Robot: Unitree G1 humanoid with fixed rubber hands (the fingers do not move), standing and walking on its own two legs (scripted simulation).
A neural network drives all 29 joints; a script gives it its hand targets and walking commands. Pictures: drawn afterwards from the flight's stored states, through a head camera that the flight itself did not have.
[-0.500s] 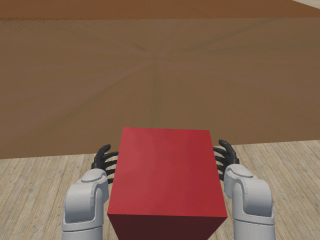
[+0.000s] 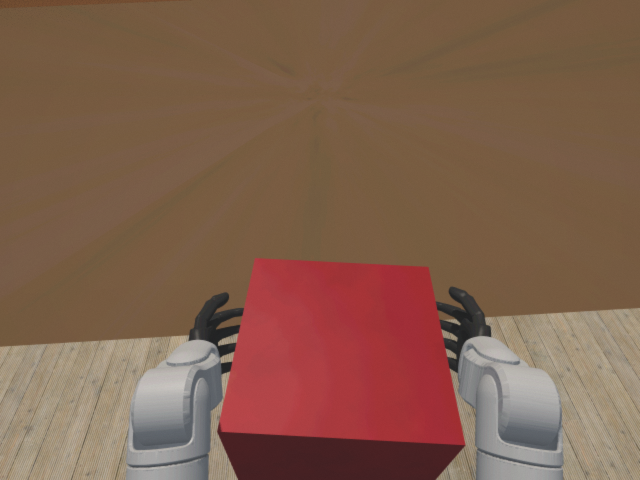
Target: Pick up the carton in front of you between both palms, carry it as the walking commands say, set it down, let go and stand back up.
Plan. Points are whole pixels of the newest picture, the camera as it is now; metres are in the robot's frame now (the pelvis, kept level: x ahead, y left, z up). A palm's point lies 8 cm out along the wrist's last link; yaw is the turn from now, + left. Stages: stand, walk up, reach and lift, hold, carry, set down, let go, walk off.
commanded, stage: carry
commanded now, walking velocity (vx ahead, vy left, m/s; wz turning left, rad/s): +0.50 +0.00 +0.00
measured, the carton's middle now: (334, 388) +0.26 +0.00 -0.01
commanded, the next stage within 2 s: none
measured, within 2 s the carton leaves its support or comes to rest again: neither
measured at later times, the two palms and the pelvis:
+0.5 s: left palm (238, 169) +0.61 +0.17 +0.07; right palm (415, 172) +0.59 -0.13 +0.08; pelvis +0.33 +0.04 +0.01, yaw -4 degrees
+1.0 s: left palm (280, 39) +0.99 +0.12 +0.15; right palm (414, 34) +1.00 -0.18 +0.15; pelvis +0.65 -0.03 +0.00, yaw -2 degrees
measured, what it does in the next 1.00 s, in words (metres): walks ahead: left foot, then right foot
